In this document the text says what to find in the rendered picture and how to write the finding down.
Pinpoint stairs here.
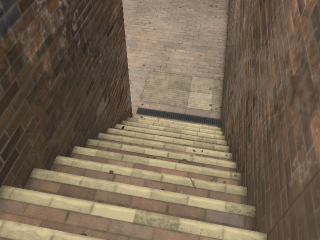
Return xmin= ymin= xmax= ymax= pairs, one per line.
xmin=0 ymin=115 xmax=267 ymax=240

